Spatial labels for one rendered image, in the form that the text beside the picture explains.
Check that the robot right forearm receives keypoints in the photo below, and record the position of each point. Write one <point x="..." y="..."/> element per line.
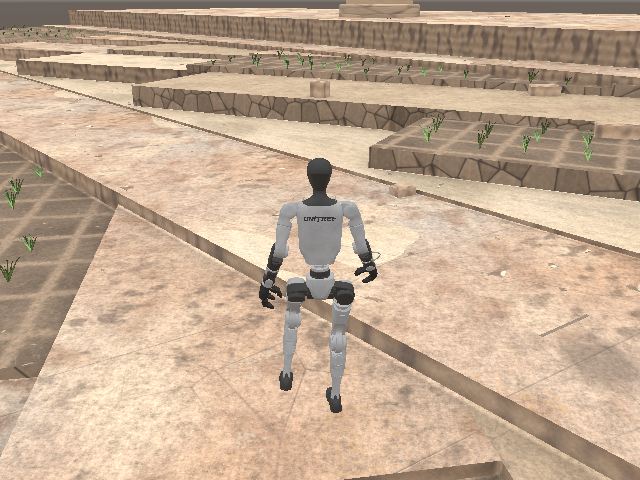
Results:
<point x="367" y="259"/>

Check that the right robot hand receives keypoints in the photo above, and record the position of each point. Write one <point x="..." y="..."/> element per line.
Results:
<point x="371" y="277"/>

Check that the left robot upper arm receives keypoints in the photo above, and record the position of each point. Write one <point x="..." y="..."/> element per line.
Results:
<point x="287" y="212"/>

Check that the robot left forearm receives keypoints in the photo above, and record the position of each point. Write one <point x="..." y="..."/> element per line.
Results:
<point x="272" y="269"/>

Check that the robot right foot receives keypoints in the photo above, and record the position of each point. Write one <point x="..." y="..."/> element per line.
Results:
<point x="335" y="404"/>

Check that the robot left shin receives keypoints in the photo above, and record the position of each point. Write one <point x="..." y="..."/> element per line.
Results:
<point x="289" y="345"/>

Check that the left robot hand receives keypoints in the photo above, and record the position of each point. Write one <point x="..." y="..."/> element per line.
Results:
<point x="264" y="294"/>

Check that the right robot upper arm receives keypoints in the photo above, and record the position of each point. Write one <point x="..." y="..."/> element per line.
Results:
<point x="351" y="211"/>

